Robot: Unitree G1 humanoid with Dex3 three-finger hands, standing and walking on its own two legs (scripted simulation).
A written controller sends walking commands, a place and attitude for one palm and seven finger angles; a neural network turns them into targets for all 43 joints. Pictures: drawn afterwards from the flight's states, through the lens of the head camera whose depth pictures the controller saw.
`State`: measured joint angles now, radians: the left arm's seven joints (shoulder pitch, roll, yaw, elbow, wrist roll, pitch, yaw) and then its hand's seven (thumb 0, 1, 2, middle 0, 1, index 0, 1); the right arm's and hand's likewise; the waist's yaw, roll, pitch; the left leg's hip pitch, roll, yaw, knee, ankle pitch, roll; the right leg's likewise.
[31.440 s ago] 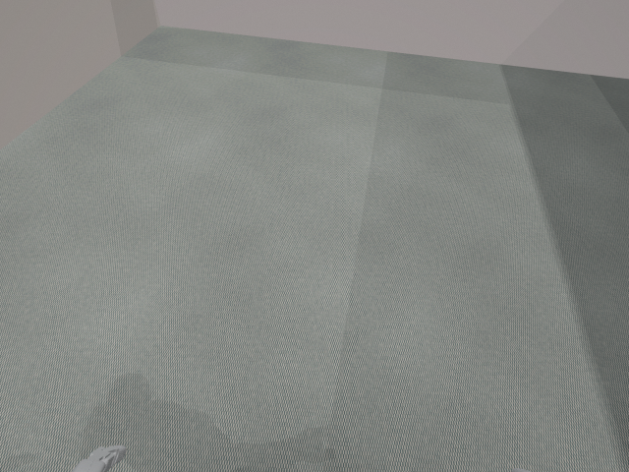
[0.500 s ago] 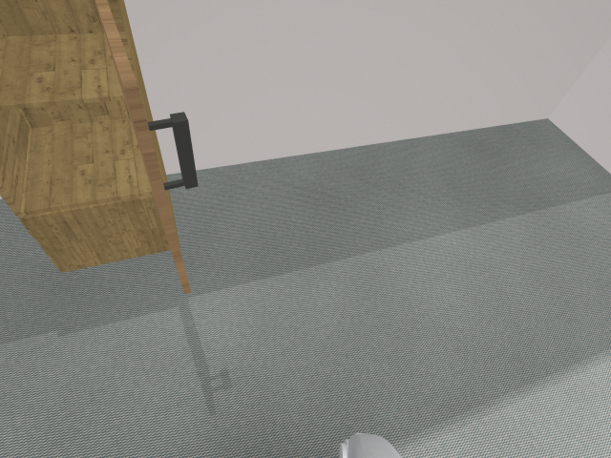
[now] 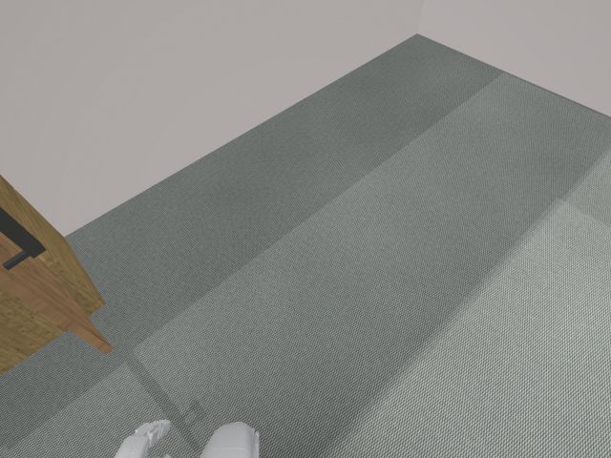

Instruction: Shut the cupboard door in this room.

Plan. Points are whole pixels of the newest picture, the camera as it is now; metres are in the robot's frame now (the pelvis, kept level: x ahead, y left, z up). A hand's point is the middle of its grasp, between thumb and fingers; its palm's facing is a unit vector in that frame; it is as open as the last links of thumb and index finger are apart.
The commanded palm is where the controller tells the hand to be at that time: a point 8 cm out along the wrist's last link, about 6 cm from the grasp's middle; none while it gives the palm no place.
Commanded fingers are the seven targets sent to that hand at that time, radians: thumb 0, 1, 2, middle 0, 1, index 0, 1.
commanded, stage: walk to a spot facing it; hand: left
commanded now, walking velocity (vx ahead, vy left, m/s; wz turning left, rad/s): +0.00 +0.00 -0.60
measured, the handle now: out of the picture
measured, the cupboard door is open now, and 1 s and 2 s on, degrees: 96 96 96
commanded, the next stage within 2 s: turn to face it in 1.78 s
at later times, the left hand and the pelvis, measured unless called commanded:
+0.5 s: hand out of the picture +0.13 +0.27 -0.17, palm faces -0.18 -0.97 -0.16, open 7.4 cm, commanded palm none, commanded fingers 0.00 0.90 0.90 -0.20 -0.30 -0.20 -0.30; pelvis +0.07 +0.06 +0.01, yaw -15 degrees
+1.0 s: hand (298, 285) +0.43 +0.04 -0.18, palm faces -0.56 -0.80 -0.20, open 7.4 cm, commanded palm none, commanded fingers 0.00 0.90 0.90 -0.20 -0.30 -0.20 -0.30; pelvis +0.22 -0.05 -0.02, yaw -34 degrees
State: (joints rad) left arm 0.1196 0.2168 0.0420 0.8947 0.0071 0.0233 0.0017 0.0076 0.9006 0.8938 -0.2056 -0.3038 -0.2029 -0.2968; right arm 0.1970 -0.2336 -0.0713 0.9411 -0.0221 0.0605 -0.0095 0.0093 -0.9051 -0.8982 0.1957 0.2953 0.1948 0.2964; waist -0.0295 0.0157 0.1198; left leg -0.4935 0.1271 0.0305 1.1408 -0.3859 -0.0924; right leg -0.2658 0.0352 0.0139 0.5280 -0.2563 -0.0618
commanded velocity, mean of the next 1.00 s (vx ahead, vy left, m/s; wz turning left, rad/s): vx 0.30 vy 0.00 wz -0.57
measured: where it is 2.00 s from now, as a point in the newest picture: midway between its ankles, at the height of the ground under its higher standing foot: (392, 344)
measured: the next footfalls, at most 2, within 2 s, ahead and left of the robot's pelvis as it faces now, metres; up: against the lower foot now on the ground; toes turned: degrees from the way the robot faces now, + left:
left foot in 0.32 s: +0.09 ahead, +0.14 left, +0.00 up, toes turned -6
right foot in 0.88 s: +0.27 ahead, -0.13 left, +0.00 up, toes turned -38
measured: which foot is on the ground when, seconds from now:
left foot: up 0.00-0.30, down 0.32-0.88, up 0.90-1.00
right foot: down 0.00-0.32, up 0.34-0.86, down 0.88-1.00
